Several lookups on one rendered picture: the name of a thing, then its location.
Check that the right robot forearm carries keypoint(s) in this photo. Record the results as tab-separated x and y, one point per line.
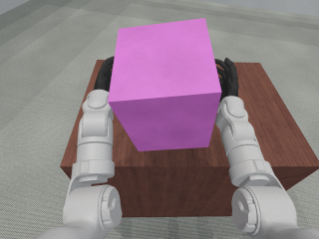
247	164

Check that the robot right upper arm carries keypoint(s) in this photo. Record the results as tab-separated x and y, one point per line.
267	212

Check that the right robot hand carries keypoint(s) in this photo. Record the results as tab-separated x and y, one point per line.
228	80

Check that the pedestal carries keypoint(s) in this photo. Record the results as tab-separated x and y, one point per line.
195	182

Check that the left robot hand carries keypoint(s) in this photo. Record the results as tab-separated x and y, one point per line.
103	80

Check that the left robot forearm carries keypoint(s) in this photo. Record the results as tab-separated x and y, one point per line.
94	163

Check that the robot left upper arm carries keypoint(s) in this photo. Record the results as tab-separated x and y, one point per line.
90	212

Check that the carton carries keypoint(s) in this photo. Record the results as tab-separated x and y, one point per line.
165	89

